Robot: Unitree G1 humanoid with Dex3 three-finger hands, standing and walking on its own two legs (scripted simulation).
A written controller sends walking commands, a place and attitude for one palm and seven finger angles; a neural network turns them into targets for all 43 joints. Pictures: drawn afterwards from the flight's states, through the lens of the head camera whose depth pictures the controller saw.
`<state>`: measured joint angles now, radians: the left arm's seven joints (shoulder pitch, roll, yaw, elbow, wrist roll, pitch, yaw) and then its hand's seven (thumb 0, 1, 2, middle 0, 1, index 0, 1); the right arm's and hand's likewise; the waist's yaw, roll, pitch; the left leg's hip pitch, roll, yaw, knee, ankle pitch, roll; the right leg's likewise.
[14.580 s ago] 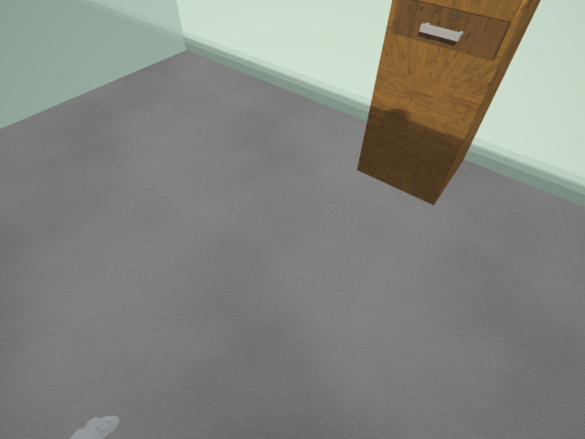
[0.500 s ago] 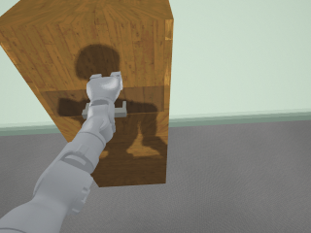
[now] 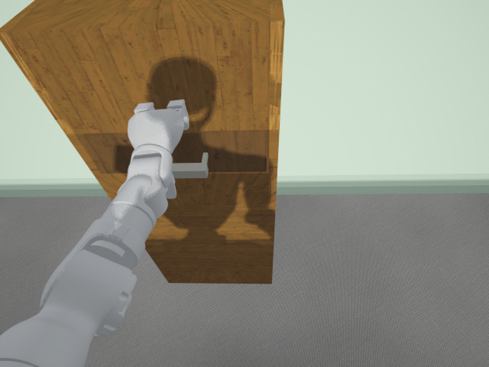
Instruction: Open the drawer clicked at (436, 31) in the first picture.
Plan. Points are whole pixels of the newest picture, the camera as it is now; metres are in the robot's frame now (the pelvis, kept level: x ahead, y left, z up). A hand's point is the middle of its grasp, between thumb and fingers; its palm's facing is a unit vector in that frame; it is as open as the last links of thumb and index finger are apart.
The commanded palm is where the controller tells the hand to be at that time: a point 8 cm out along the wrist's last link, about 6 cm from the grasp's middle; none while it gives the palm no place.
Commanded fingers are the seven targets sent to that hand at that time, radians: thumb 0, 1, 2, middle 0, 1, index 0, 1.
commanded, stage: move the hooked fingers above the handle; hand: left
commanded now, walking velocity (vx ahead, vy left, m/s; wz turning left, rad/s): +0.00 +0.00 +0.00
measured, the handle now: (175, 163) +0.51 +0.15 +0.02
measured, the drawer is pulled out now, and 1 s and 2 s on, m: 0.00 0.00 0.00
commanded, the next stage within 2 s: lower the fingers behind the handle in 1.28 s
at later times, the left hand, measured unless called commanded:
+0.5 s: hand (143, 164) +0.46 +0.19 +0.08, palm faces -0.03 +0.02 -1.00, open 13.8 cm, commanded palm +0.43 +0.15 +0.13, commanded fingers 0.00 -0.50 0.30 -0.30 -1.20 -0.30 -1.20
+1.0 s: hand (162, 160) +0.47 +0.15 +0.08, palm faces +0.03 -0.02 -1.00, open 13.5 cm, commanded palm +0.44 +0.17 +0.13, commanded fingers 0.00 -0.50 0.30 -0.30 -1.20 -0.30 -1.20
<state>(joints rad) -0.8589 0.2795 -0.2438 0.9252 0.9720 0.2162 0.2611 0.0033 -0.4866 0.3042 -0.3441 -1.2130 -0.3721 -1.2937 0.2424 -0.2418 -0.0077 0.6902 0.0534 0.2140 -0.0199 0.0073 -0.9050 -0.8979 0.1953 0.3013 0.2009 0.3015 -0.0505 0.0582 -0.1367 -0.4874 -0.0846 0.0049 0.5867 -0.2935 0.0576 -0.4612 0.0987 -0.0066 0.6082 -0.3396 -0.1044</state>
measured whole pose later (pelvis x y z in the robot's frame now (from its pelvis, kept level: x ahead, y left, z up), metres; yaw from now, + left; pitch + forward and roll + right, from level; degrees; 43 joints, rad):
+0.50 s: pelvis +0.00 +0.00 +0.00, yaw +1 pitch +12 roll +1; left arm -0.84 0.36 -0.26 0.94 0.96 0.21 0.21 0.00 -0.49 0.30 -0.31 -1.20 -0.32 -1.20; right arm 0.24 -0.26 -0.03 0.69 0.06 0.21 -0.02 0.01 -0.91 -0.90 0.19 0.30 0.20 0.30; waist -0.05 0.06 -0.13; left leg -0.53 -0.09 -0.01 0.62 -0.30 0.06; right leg -0.49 0.10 -0.03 0.62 -0.34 -0.11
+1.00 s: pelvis +0.01 +0.01 +0.00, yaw -3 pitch +11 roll +1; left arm -0.75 0.29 -0.22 0.86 1.00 0.26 0.26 0.00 -0.49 0.30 -0.38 -1.24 -0.36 -1.25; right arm 0.19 -0.22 0.02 0.66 0.07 0.28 -0.06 0.01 -0.90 -0.90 0.20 0.30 0.20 0.30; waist -0.05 0.05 -0.13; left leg -0.45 -0.07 0.05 0.55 -0.29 0.07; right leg -0.44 0.11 0.05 0.58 -0.33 -0.09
